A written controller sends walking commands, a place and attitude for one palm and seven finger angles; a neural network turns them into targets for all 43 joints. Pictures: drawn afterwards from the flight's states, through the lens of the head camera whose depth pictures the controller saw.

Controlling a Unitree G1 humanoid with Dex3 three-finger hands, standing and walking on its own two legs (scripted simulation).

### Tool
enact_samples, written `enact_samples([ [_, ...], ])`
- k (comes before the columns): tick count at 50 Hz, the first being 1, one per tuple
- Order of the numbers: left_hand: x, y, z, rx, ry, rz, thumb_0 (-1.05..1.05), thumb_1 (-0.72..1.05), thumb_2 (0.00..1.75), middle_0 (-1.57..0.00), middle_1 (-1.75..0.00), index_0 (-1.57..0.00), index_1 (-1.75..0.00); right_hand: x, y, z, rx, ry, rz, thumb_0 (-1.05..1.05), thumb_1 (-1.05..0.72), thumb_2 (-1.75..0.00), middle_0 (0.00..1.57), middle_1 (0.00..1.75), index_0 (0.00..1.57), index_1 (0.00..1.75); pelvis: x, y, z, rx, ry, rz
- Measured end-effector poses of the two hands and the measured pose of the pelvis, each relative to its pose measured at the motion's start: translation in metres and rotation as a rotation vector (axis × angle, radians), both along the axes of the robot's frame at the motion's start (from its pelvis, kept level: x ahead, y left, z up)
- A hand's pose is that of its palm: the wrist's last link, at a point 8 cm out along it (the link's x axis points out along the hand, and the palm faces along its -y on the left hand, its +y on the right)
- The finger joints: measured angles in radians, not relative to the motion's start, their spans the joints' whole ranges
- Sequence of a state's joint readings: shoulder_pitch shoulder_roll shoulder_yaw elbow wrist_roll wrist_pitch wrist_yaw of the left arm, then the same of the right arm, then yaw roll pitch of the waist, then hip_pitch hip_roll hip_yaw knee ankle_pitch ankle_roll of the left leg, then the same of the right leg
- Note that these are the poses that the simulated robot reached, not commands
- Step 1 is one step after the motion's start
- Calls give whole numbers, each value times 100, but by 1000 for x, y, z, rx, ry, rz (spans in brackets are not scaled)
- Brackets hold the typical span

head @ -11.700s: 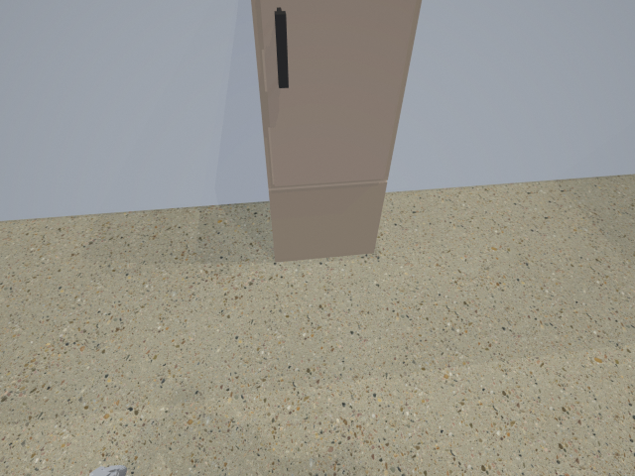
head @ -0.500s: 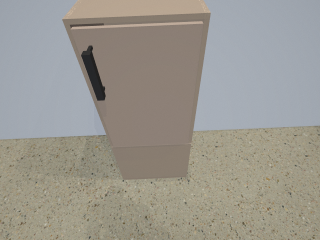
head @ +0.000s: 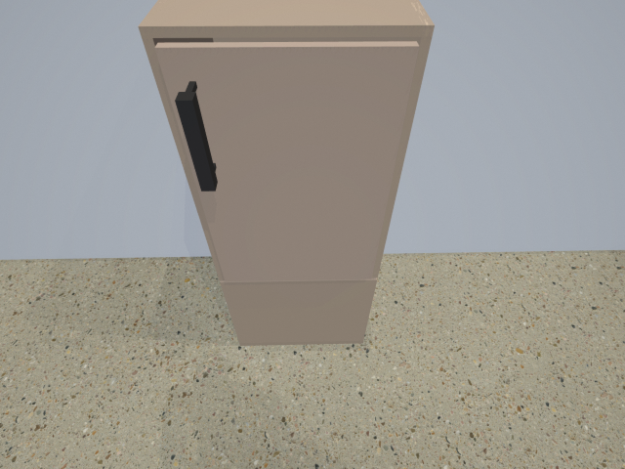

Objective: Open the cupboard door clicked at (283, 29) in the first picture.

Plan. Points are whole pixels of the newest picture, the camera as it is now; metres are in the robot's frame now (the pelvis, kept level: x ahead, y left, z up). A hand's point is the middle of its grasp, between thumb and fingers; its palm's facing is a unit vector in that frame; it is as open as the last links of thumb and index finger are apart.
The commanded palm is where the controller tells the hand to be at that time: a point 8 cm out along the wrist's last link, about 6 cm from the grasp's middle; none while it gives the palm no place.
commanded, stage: look again from close up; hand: left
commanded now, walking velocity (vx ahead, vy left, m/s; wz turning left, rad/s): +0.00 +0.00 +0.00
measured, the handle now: (201, 138) +0.58 +0.23 +0.11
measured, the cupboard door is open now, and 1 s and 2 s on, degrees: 0 0 0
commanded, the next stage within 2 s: shuffle to correct the standing spot in 0.14 s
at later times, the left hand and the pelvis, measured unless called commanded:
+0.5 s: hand out of the picture +0.00 +0.19 -0.19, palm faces +0.08 -0.98 -0.18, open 7.4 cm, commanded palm none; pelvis +0.02 +0.02 -0.01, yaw +2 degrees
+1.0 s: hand out of the picture +0.12 +0.17 -0.16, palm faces +0.13 -0.96 -0.25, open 7.3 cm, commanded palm none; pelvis +0.06 -0.02 +0.00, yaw +5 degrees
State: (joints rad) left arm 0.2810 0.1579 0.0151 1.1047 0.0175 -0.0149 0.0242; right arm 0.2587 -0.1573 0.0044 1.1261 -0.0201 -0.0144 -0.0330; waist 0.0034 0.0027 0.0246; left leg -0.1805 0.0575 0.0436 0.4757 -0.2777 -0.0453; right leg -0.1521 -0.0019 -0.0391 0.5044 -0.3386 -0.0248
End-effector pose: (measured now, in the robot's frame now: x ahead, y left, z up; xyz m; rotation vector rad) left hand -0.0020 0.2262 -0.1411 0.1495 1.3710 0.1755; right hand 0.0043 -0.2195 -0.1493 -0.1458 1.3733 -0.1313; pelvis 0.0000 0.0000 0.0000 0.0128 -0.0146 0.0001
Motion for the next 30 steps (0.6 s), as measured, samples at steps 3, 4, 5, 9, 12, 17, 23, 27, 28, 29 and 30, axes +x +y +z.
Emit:
enact_samples([
  [3,2,5,1,4,-3,-5,0,91,90,-20,-30,-20,-30,-3,3,0,3,6,-3,0,-92,-90,19,29,19,30,-1,3,0,0,2,-1],
  [4,2,6,1,5,-3,-7,0,91,90,-20,-30,-20,-30,-5,5,0,5,8,-4,0,-92,-90,20,29,19,30,-1,3,1,0,2,-2],
  [5,3,7,1,6,-4,-8,0,91,90,-19,-30,-20,-30,-6,6,0,6,10,-4,0,-92,-90,20,29,19,30,-1,4,1,1,3,-2],
  [9,5,11,2,9,-7,-12,0,91,90,-19,-30,-20,-30,-10,10,0,10,19,-7,0,-92,-90,20,29,19,30,-2,7,1,1,4,-2],
  [12,6,13,2,9,-9,-14,0,91,90,-19,-30,-20,-30,-12,13,1,12,24,-9,0,-91,-90,20,29,19,30,-3,9,1,1,4,-2],
  [17,5,14,-1,2,-7,-9,0,91,90,-19,-30,-20,-30,-14,16,-1,16,34,-6,0,-91,-90,20,29,19,30,-1,11,-1,1,5,5],
  [23,-3,14,-12,-24,20,36,0,91,90,-19,-30,-20,-30,-12,20,-5,15,73,8,0,-91,-90,20,29,19,30,14,15,-9,-9,12,34],
  [27,-9,16,-23,-44,71,62,0,91,90,-19,-30,-20,-30,1,25,-6,0,76,6,0,-91,-90,19,29,19,30,32,21,-15,-3,16,34],
  [28,-9,16,-24,-47,91,60,0,91,90,-19,-30,-20,-30,4,26,-7,-3,67,-1,0,-91,-90,19,29,19,30,36,22,-16,1,19,28],
  [29,-7,16,-25,-48,111,51,0,91,90,-19,-30,-20,-30,7,27,-7,-6,58,-10,0,-91,-90,19,29,19,30,40,22,-17,2,21,20],
  [30,-3,16,-24,-46,126,40,0,91,90,-19,-30,-20,-30,7,28,-6,-8,53,-21,0,-91,-90,19,29,19,30,43,21,-16,3,22,15],
])
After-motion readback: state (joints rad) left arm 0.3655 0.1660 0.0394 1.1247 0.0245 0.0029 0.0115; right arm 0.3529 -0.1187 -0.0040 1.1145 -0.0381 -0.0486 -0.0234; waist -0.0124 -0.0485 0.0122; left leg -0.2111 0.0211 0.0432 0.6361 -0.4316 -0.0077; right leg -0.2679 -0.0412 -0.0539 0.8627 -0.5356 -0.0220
